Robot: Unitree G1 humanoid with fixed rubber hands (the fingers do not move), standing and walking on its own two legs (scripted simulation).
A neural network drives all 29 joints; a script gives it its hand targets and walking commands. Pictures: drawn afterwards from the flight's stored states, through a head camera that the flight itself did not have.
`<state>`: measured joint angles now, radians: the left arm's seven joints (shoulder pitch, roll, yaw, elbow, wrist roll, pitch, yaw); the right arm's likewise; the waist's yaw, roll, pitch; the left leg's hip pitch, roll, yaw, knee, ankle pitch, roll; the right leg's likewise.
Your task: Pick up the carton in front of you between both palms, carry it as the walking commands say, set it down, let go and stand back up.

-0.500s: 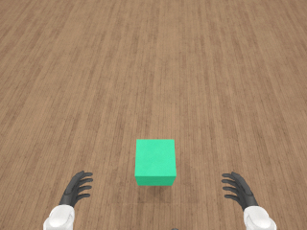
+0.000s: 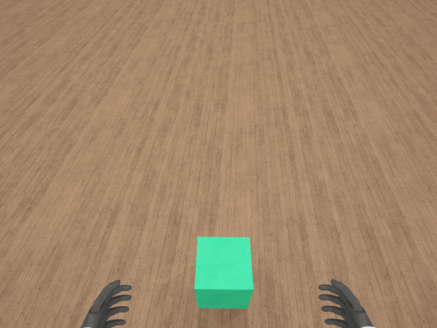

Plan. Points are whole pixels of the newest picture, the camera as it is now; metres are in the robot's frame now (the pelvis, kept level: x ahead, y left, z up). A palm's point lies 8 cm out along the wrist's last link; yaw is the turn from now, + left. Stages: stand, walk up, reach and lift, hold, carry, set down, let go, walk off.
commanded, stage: let go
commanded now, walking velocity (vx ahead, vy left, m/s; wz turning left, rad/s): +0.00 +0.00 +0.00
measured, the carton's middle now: (223, 273) +0.46 -0.01 -0.65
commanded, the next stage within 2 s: stand in 0.06 s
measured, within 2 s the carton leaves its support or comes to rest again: neither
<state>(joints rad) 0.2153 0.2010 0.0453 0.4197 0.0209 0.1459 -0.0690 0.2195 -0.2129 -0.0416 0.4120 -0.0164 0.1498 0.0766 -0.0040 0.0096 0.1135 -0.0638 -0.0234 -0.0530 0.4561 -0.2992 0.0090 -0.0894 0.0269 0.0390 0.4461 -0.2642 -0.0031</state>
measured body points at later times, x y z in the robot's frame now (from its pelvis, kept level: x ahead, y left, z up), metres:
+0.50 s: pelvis +0.02 +0.00 +0.00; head +0.03 +0.00 +0.45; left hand +0.17 +0.29 -0.09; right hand +0.17 -0.29 -0.09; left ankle -0.03 +0.11 -0.74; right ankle -0.01 -0.12 -0.74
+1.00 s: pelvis +0.01 +0.00 +0.00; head +0.01 +0.00 +0.45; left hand +0.14 +0.30 -0.10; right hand +0.14 -0.30 -0.10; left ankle -0.03 +0.11 -0.74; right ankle -0.01 -0.12 -0.74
